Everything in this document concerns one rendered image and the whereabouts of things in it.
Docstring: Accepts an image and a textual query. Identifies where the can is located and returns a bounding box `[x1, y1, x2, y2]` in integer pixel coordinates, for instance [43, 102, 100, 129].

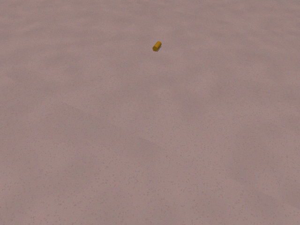
[152, 41, 161, 51]

